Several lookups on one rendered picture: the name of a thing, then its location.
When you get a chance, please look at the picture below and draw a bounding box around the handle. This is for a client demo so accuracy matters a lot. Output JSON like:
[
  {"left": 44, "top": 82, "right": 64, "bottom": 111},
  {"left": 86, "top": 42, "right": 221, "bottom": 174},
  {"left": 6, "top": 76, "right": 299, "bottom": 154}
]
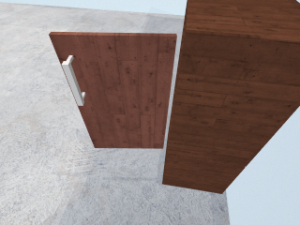
[{"left": 62, "top": 55, "right": 86, "bottom": 106}]

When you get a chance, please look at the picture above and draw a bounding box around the cupboard door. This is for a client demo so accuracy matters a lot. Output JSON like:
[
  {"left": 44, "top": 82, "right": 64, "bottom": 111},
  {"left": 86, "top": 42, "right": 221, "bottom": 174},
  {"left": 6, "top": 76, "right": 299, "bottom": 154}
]
[{"left": 49, "top": 32, "right": 177, "bottom": 149}]

